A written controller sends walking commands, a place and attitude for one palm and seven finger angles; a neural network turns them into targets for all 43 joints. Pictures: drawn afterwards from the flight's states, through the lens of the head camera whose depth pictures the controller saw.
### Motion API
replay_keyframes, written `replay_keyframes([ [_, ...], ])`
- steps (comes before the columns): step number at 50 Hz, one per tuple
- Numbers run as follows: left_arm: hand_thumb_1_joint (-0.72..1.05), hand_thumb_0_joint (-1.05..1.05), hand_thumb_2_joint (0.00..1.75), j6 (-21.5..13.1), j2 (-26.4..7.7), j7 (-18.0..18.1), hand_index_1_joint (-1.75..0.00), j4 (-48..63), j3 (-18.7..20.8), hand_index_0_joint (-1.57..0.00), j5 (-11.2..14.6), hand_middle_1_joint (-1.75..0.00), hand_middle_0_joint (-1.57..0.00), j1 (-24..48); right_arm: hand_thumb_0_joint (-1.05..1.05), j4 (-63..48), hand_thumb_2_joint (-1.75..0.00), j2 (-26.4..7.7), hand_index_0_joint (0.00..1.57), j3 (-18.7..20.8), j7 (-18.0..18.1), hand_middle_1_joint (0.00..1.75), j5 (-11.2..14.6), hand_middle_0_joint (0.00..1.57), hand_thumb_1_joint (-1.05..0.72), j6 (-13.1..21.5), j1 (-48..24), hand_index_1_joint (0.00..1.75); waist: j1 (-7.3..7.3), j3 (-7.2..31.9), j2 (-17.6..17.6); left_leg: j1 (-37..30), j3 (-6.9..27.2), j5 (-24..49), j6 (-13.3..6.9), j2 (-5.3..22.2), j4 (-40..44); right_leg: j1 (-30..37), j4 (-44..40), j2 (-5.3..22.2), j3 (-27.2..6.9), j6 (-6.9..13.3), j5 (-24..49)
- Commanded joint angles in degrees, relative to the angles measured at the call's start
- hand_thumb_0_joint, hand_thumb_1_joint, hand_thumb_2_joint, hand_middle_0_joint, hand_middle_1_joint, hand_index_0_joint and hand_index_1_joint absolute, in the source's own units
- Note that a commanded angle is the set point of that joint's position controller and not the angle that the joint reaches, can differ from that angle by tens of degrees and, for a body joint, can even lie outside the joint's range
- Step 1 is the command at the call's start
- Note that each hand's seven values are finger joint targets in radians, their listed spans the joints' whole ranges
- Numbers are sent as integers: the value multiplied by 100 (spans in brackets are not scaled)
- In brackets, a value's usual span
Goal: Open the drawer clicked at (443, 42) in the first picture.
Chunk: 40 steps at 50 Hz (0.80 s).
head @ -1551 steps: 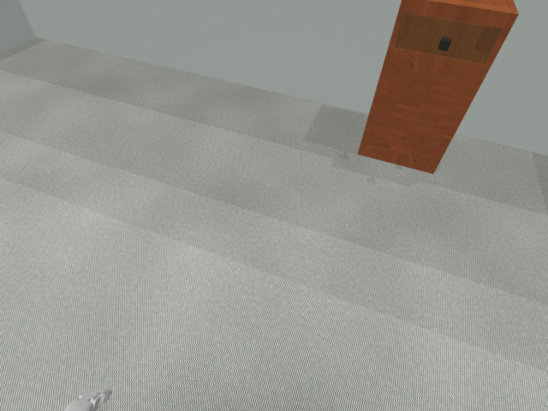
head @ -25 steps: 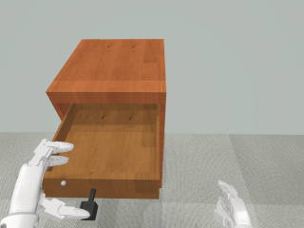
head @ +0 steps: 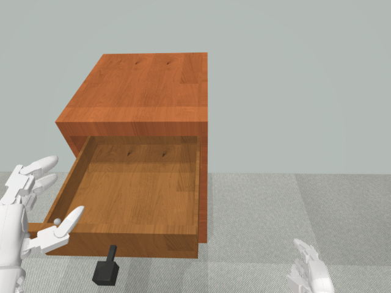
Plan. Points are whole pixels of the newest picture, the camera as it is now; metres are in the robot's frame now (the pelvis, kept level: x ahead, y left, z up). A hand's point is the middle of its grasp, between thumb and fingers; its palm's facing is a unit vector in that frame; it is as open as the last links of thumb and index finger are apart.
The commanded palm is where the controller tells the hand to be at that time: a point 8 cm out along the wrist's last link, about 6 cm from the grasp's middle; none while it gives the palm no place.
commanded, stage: draw the hand back to the body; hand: left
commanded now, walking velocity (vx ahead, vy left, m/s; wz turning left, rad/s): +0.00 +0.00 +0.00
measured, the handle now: (108, 263) +0.19 +0.23 -0.07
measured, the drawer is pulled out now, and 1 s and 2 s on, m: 0.30 0.30 0.30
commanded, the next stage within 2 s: step back with the hand held close in 0.34 s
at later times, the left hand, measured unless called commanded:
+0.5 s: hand (52, 215) +0.18 +0.24 +0.16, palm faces +0.38 -0.82 -0.42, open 7.5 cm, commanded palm +0.13 +0.28 +0.17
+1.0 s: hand (16, 253) +0.13 +0.26 +0.15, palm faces +0.33 -0.81 -0.48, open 7.4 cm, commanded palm +0.07 +0.30 +0.17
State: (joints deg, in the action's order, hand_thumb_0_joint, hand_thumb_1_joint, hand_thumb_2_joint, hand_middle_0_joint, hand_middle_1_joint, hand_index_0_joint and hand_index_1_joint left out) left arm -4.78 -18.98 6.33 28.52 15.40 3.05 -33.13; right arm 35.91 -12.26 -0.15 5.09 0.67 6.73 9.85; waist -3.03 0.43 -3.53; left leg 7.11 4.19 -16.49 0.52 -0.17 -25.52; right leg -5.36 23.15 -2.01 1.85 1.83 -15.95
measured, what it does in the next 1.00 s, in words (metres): shifts its weight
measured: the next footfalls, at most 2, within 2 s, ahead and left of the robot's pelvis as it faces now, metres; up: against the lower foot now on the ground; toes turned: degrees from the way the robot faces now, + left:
right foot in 1.52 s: -0.17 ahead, -0.12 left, +0.00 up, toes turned -2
left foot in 1.84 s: -0.24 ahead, +0.08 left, +0.00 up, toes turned +4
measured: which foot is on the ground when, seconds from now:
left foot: down 0.00-1.00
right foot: down 0.00-1.00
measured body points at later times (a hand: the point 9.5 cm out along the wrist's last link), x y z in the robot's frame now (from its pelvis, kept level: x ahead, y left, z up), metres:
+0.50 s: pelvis +0.00 +0.00 +0.00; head -0.01 -0.02 +0.45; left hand +0.16 +0.28 +0.18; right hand +0.20 -0.21 -0.08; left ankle -0.03 +0.13 -0.74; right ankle -0.04 -0.10 -0.74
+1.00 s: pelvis -0.06 +0.02 -0.01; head -0.03 +0.04 +0.44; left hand +0.10 +0.31 +0.18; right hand +0.14 -0.20 -0.07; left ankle -0.03 +0.13 -0.74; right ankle -0.04 -0.10 -0.74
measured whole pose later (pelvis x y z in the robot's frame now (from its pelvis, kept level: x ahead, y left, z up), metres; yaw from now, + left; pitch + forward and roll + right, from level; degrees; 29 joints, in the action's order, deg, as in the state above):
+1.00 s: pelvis -0.06 +0.02 -0.01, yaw +0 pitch +2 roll +0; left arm -8.7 -24.0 7.0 37.0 22.4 2.6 -36.9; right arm 30.4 -10.5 -0.2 4.2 0.8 1.4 8.2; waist -0.6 -1.0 2.2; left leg 19.9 3.5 -12.7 -1.1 -2.8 -30.6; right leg -19.2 31.0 0.7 1.6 0.0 -13.8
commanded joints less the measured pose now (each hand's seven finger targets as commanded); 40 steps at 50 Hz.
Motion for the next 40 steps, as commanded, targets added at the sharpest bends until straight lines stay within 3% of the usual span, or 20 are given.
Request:
replay_keyframes([
  [1, 69, 0, 81, -402, -904, 144, -43, 1042, 753, -22, 19, -43, -22, 536, 0, -966, -90, -415, 20, 115, 14, 30, -7, 20, -90, 335, -834, 30, 5, 248, 100, -226, -325, 1723, -140, 69, 240, -213, -387, 344, 131, -125, 1618],
  [3, 76, 0, 84, -403, -891, 119, -39, 994, 746, -21, 27, -39, -21, 554, 0, -996, -90, -440, 20, 130, 15, 30, -7, 20, -90, 302, -848, 30, -7, 316, 290, -266, -326, 1751, -169, 69, 239, -173, -385, 343, 111, -136, 1661],
  [4, 80, 0, 86, -380, -842, 100, -37, 906, 721, -21, 26, -37, -21, 567, 0, -960, -90, -436, 20, 134, 15, 30, -9, 20, -90, 301, -909, 30, -6, 190, 126, -241, -348, 1715, -154, 50, 247, -228, -458, 331, 87, -127, 1610],
  [7, 90, 0, 90, -395, -805, 87, -30, 836, 676, -20, 34, -30, -20, 472, 0, -958, -90, -451, 20, 141, 0, 30, -16, 20, -90, 276, -877, 30, -17, 312, 194, -274, -348, 1707, -177, 44, 248, -174, -432, 327, 103, -138, 1619],
  [9, 90, 0, 90, -393, -916, 81, -30, 1067, 708, -20, 12, -30, -20, 643, 0, -990, -90, -450, 20, 123, -4, 30, -19, 20, -90, 301, -932, 30, -29, 355, -21, -300, -348, 1736, -149, 38, 280, -133, -460, 343, 63, -121, 1584],
  [14, 90, 0, 90, -380, -1047, 111, -30, 1163, 850, -20, 15, -30, -20, 629, 0, -980, -90, -425, 20, 117, 2, 30, -35, 20, -90, 300, -928, 30, -39, 481, 69, -361, -359, 1888, -149, 50, 265, -48, -456, 343, 63, -126, 1804],
  [15, 90, 0, 90, -389, -907, 102, -30, 1060, 759, -20, 3, -30, -20, 544, 0, -948, -90, -421, 20, 111, -3, 30, -46, 20, -90, 284, -879, 30, -17, 404, -13, -354, -367, 1867, -150, 46, 256, -102, -467, 325, 100, -123, 1768],
  [18, 90, 0, 90, -368, -925, 97, -30, 1185, 744, -20, 16, -30, -20, 587, 0, -1012, -90, -418, 20, 107, -20, 30, -24, 20, -90, 283, -874, 30, -14, 491, 87, -383, -336, 1988, -149, 79, 273, -41, -382, 349, 97, -126, 1884],
  [19, 90, 0, 90, -357, -941, 94, -30, 1194, 753, -20, -9, -30, -20, 650, 0, -977, -90, -430, 20, 111, -17, 30, -22, 20, -90, 291, -905, 30, -15, 421, -143, -394, -358, 1989, -127, 57, 271, -91, -448, 328, 77, -105, 1829],
  [22, 90, 0, 90, -335, -814, 101, -30, 912, 696, -20, 5, -30, -20, 449, 0, -935, -90, -420, 20, 118, -32, 30, -30, 20, -90, 260, -860, 30, -15, 327, 96, -328, -333, 1921, -134, 73, 295, -124, -432, 306, 146, -118, 1758],
  [23, 90, 0, 90, -598, -1650, 130, -30, 1723, 1500, -20, 16, -30, -20, 1333, 0, -1232, -90, -626, 20, 114, -69, 30, 43, 20, -90, 119, -669, 30, 170, -246, 233, 248, -82, 1745, -238, 142, 53, -606, -681, 568, -266, -145, 2098],
  [24, 90, 0, 90, -720, -1688, 114, -30, 1597, 1592, -20, -14, -30, -20, 1334, 0, -1154, -90, -529, 20, 110, -60, 30, 25, 20, -90, 79, -670, 30, 185, -165, 208, 274, -31, 1586, -199, 132, 5, -627, -671, 707, -312, -75, 2229],
  [25, 90, 0, 90, -697, -1180, 53, -30, 1054, 1185, -20, -62, -30, -20, 711, 0, -1047, -90, -540, 20, 132, -60, 30, -23, 20, -90, -10, -739, 30, 226, -176, 475, 296, -5, 1670, -223, 127, -13, -651, -648, 671, -169, -118, 2181],
  [27, 90, 0, 90, -658, -891, 0, -30, 929, 975, -20, -59, -30, -20, 136, 0, -1147, -90, -616, 20, 204, -95, 30, 1, 20, -90, -157, -765, 30, 236, 262, 628, 259, -11, 1982, -245, 140, -121, -467, -501, 697, -122, -126, 2339],
  [29, 90, 0, 90, -709, -931, -11, -30, 1231, 1025, -20, -47, -30, -20, -179, 0, -1229, -90, -650, 20, 260, -94, 30, 9, 20, -90, -217, -818, 30, 237, 791, 186, 155, -67, 2528, -227, 186, -154, -228, -249, 765, -133, -77, 2746],
  [32, 90, 0, 90, -715, -961, -3, -30, 1464, 1075, -20, -39, -30, -20, -566, 0, -1284, -90, -678, 20, 338, -115, 30, 26, 20, -90, -391, -752, 30, 258, 1216, 263, 210, -49, 2754, -228, 249, -230, -91, -94, 739, -73, -93, 2687],
  [34, 90, 0, 90, -720, -1202, 45, -30, 1725, 1272, -20, -12, -30, -20, -581, 0, -1340, -90, -663, 20, 356, -60, 30, 61, 20, -90, -410, -840, 30, 260, 1307, 251, 321, -9, 2883, -188, 301, -237, -88, 47, 772, -89, -52, 2772],
  [37, 90, 0, 90, -726, -1242, 90, -30, 1908, 1345, -20, 5, -30, -20, -697, 0, -1394, -90, -643, 20, 379, -32, 30, 55, 20, -90, -479, -776, 30, 264, 1268, 301, 513, 107, 2884, -184, 342, -169, -148, 175, 666, 17, -86, 2420],
  [39, 90, 0, 90, -733, -1428, 133, -30, 2156, 1440, -20, 10, -30, -20, -581, 0, -1427, -90, -669, 20, 374, 6, 30, 64, 20, -90, -444, -821, 30, 260, 1244, -40, 578, 166, 2971, -185, 429, -71, -236, 305, 625, 16, -108, 2242],
  [40, 90, 0, 90, -732, -1288, 140, -30, 2085, 1340, -20, 6, -30, -20, -669, 0, -1417, -90, -623, 20, 355, 1, 30, 39, 20, -90, -452, -763, 30, 252, 1175, -170, 641, 227, 2917, -209, 460, 24, -256, 367, 537, 82, -141, 1982],
])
